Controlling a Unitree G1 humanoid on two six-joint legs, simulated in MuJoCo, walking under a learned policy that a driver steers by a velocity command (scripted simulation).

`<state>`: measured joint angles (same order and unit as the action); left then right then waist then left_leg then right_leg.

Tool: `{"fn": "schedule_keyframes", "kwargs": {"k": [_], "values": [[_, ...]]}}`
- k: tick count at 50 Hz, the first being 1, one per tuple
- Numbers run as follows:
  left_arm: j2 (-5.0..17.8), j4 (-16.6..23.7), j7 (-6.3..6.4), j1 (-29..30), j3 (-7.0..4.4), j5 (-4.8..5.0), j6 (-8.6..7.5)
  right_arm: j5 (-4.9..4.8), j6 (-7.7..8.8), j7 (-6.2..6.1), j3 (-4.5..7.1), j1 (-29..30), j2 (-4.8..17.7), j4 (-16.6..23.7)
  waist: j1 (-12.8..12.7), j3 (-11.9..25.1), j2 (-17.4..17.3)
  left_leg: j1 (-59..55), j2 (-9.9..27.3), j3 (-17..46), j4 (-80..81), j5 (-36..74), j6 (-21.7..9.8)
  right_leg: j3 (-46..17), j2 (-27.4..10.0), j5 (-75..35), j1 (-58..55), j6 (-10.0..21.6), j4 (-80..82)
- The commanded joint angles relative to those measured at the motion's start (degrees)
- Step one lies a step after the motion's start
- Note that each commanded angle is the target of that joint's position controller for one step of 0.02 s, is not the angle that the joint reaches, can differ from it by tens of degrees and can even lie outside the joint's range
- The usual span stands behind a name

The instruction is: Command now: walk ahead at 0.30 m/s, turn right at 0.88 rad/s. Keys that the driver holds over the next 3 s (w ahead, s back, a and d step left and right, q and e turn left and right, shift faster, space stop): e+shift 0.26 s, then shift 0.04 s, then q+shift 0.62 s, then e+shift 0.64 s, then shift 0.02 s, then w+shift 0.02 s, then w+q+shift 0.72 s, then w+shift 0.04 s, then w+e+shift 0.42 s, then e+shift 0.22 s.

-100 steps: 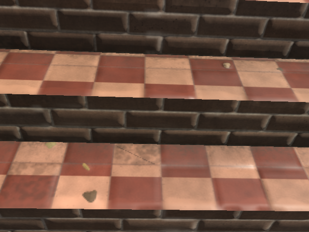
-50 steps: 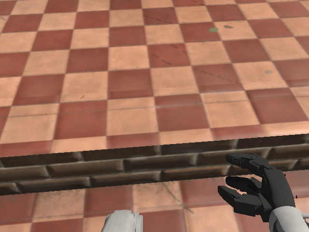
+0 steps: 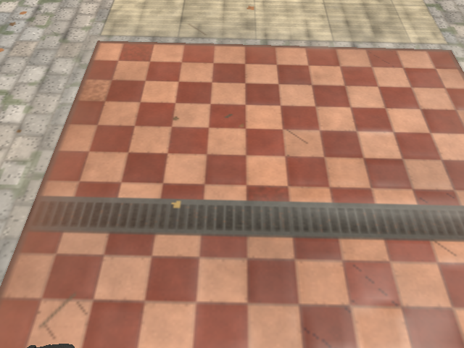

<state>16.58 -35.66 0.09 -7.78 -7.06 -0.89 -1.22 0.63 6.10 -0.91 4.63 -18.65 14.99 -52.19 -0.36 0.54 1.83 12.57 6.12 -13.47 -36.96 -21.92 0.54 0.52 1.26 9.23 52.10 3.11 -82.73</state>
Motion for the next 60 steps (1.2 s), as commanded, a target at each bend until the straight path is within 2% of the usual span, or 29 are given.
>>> {"fn": "schedule_keyframes", "kwargs": {"k": [1, 3, 5, 6, 7, 8, 9, 10, 11, 12, 13, 14, 17, 19, 23, 26, 30, 34, 35, 36, 37, 38, 39, 40, 43, 47, 54, 57, 60], "values": [[-3.45, -0.69, -1.21, -12.24, 1.78, 0.16, 1.64, -0.49, 3.53, -0.94, -0.93, 18.1, 2.4, 7.58, -9.63, -2.8, -5.17, 13.11, 3.16, -4.76, 20.91, 34.82, -2.99, 4.33, -1.05, -13.72, -24.94, 0.08, 27.39], [-1.34, -2.87, -1.33, -17.66, 1.19, 1.14, 1.36, -1.37, 3.97, -0.88, 0.38, 14.71, 6.98, 8.27, -10.03, 3.76, -6.71, 2.59, 2.55, -3.72, 15.35, 43.45, -3.46, 9.02, 2.49, -17.76, -37.04, 0.6, 38.16], [2.87, -3.81, -0.86, -22.37, -0.26, -0.14, 1.67, -2.51, 3.29, -0.45, 1.0, 13.95, 8.74, 10.12, -11.87, 7.04, -8.14, -4.18, 5.73, -1.56, 4.51, 53.54, -2.51, 10.1, 3.36, -14.83, -43.71, 2.8, 42.42], [4.72, -4.39, -0.57, -27.19, -1.1, -0.72, 1.56, -2.63, 2.24, -0.32, 1.13, 13.64, 8.5, 10.93, -14.1, 8.15, -7.73, -3.56, 6.13, -0.66, -5.7, 52.5, -1.98, 8.49, 3.71, -14.37, -49.39, 4.7, 47.67], [5.9, -5.14, 0.02, -30.49, -1.74, -0.6, 1.18, -2.54, 0.82, -0.21, 1.11, 13.97, 7.31, 11.8, -16.37, 6.01, -1.97, 2.56, 2.73, -0.38, -22.21, 30.97, -0.33, 4.43, 2.87, -18.11, -54.47, 7.15, 56.16], [9.35, -3.79, 0.82, -22.46, -2.4, 0.34, 1.4, -0.66, -0.88, 0.48, 0.34, 12.61, 2.71, 12.28, -11.29, -4.69, 6.96, 14.95, -5.66, 0.76, -41.62, -12.02, 0.89, -2.51, -0.14, -31.96, -49.17, 9.34, 55.3], [11.24, 0.15, 0.68, -15.2, -1.22, 0.36, 0.7, 1.0, -2.37, 0.33, -0.71, 2.03, -1.51, 14.32, 0.65, -5.2, 5.87, 23.54, -6.95, 6.96, -54.95, -18.52, 2.25, -16.45, -7.32, -75.97, -46.12, 11.04, 45.92], [13.39, 2.83, 0.33, -13.6, -1.69, -0.07, 0.03, 2.36, -2.88, 0.16, -0.95, -5.91, 0.98, 16.5, 2.76, 9.26, 7.19, 24.85, -7.5, 17.54, -52.99, -11.48, 3.76, -32.13, -14.98, -70.18, -53.61, 17.93, 54.46], [13.01, 4.56, 0.5, -8.74, -1.82, 0.48, 0.62, 2.85, -3.33, -0.53, -0.87, -5.2, 4.16, 16.02, 3.35, 10.51, 4.01, 25.31, -6.57, 18.35, -51.91, -7.99, 3.92, -39.85, -15.78, -40.9, -49.39, 19.18, 62.42], [10.29, 5.13, 0.74, -6.2, -1.01, 0.74, 0.8, 3.35, -3.5, -1.1, -0.38, -0.96, 6.96, 16.26, 3.34, 7.71, -1.4, 25.44, -5.36, 19.56, -47.65, -5.9, 3.57, -39.47, -13.06, -18.53, -44.96, 17.39, 66.88], [8.82, 4.47, 0.72, -6.66, -0.39, 0.7, 0.64, 3.14, -4.0, -1.46, -0.16, 3.64, 8.14, 16.66, 2.31, 6.48, -4.03, 24.36, -4.49, 20.12, -41.99, -4.87, 3.34, -36.35, -10.48, -9.89, -41.92, 15.5, 68.21], [8.44, 3.38, 0.93, -8.04, -0.11, 0.66, 0.13, 2.0, -4.85, -2.1, -0.4, 4.37, 8.2, 17.02, 2.13, 6.32, -2.99, 21.46, -3.4, 19.89, -36.36, -2.91, 3.22, -31.82, -9.98, -13.07, -39.1, 14.17, 67.69], [6.92, 1.11, 1.0, -11.17, 0.84, -0.61, -0.34, 1.08, -6.77, -3.08, -1.62, 5.35, 5.6, 16.23, 0.1, 9.82, -5.74, 18.76, -2.57, 17.54, -30.9, 0.25, 2.66, -25.04, -9.63, -29.59, -39.85, 11.78, 63.08], [5.52, -0.03, 1.15, -12.66, 1.75, -0.91, -0.21, 0.57, -6.91, -3.12, -2.14, 5.83, 4.19, 15.64, -1.14, 11.37, -3.25, 18.11, -2.66, 16.96, -29.08, 2.5, 1.31, -22.15, -9.63, -33.77, -41.3, 9.69, 62.59], [-0.14, -0.54, 1.27, -10.05, 4.62, -1.51, 0.38, 0.15, -8.18, -1.29, -3.04, 7.19, 1.56, 14.5, -2.12, 7.94, 2.3, 12.07, -2.66, 15.3, -18.31, 5.84, -0.74, -14.91, -6.69, -11.8, -37.19, 6.2, 67.18], [3.6, -0.16, 1.36, -9.17, 3.84, -2.15, 1.28, -0.48, -8.72, -0.2, -2.29, 9.37, 3.85, 15.72, -3.33, 2.91, 3.58, 10.96, -5.29, 13.58, -13.66, 0.41, -2.01, -15.19, -8.88, -3.44, -36.06, 9.58, 67.74], [4.98, 0.11, 2.4, -8.74, 3.46, -1.06, 1.73, -0.16, -7.78, -0.34, -1.54, 7.9, 4.79, 16.97, -2.51, 1.73, 1.51, 10.59, -6.59, 13.41, -9.56, -4.88, -2.87, -18.35, -14.48, -10.03, -41.01, 11.78, 64.88], [5.34, 0.71, 3.01, -3.93, 3.21, -0.1, 2.12, -0.42, -6.78, 0.09, -1.38, 1.17, 3.49, 16.53, 1.52, 2.6, 2.32, 3.01, -8.37, 12.4, 8.04, 0.35, -4.35, -10.7, -12.1, -17.45, -42.08, 7.98, 56.26], [5.53, 1.01, 3.24, -3.83, 2.92, 0.05, 2.02, -0.07, -6.49, -0.11, -0.87, 0.85, 5.37, 16.9, 1.61, 1.13, -0.04, 0.48, -6.17, 18.85, 14.05, 6.11, -5.61, -8.63, -10.14, -13.1, -37.73, 4.69, 51.82], [3.8, 2.75, 3.27, -4.6, 3.27, 0.0, 2.15, 0.93, -6.03, -0.28, 0.27, 0.1, 10.71, 18.22, 0.62, 1.71, -11.1, -4.68, 5.54, 36.45, 19.14, 17.29, -8.49, -2.79, -4.12, 1.97, -28.08, 0.41, 39.78], [3.56, 5.66, 3.44, 1.71, 3.63, 0.28, 2.2, 0.14, -6.4, -0.09, 1.84, -0.69, 15.47, 18.47, 2.94, -3.86, -19.18, -5.74, 12.81, 48.81, 19.23, 40.88, -15.65, 1.63, 5.79, 23.36, -13.67, -3.32, 35.1], [4.19, 5.62, 3.19, 2.69, 3.56, -0.79, 2.37, 0.26, -6.65, -0.1, 2.03, -4.94, 14.48, 17.74, 4.18, -2.18, -13.49, -7.62, 12.23, 48.78, 19.0, 42.59, -18.75, -2.9, 3.89, 25.74, -12.24, -4.41, 26.38], [4.01, 4.92, 2.71, 2.24, 3.59, -0.45, 2.26, -0.37, -7.16, -0.46, 1.67, -3.08, 12.68, 17.52, 2.26, -2.33, -7.09, -7.61, 8.94, 44.22, 17.87, 38.94, -18.08, -4.89, 2.46, 21.21, -11.36, -5.36, 22.83], [4.43, 3.97, 2.25, 1.14, 3.41, -0.06, 2.11, -0.59, -7.99, -0.39, 1.65, 0.18, 12.43, 18.18, 0.31, -2.6, -4.67, -6.28, 5.14, 40.1, 17.64, 35.33, -15.35, -5.55, 1.05, 16.76, -11.98, -6.06, 22.41], [5.26, 3.38, 0.99, 1.29, 3.57, -1.03, 2.51, -0.75, -8.21, 0.21, 1.75, 1.62, 11.66, 19.23, 0.63, 2.69, -5.09, -9.08, 0.79, 37.1, 15.07, 40.09, -12.16, -4.63, 0.93, 12.17, -12.87, -7.18, 19.85], [5.27, 3.67, 1.36, 3.0, 4.19, -0.33, 3.14, -0.75, -7.96, -0.28, 2.1, -1.28, 12.11, 18.83, 2.7, 3.73, -6.43, -12.92, 0.1, 38.91, 14.46, 38.07, -10.85, -4.44, 0.29, 9.85, -10.15, -7.43, 23.1], [3.61, 0.23, 0.41, 1.57, 5.61, 0.61, 3.66, 1.32, -7.3, -0.99, -1.9, -1.11, 6.1, 17.18, 4.15, 3.04, -7.51, -8.37, 0.58, 31.84, 15.95, 44.14, -8.33, -1.09, -1.87, 10.58, -25.73, -5.05, 38.0], [6.66, 0.14, -0.17, 0.74, 4.76, 1.33, 3.74, 1.62, -7.49, -1.25, -1.1, -0.42, 10.08, 16.45, 3.97, 0.65, -8.62, -7.14, 2.27, 30.68, 13.72, 46.92, -9.23, -0.62, 0.97, 13.89, -29.41, -2.71, 41.01], [7.04, 0.71, -0.34, -1.35, 4.41, 1.28, 2.77, 0.69, -7.69, -1.87, -0.74, 0.78, 11.05, 16.22, 2.71, 0.55, -7.29, -10.32, 4.61, 30.65, 9.6, 52.15, -10.14, -0.52, 1.36, 15.6, -29.81, -0.45, 45.34]]}}
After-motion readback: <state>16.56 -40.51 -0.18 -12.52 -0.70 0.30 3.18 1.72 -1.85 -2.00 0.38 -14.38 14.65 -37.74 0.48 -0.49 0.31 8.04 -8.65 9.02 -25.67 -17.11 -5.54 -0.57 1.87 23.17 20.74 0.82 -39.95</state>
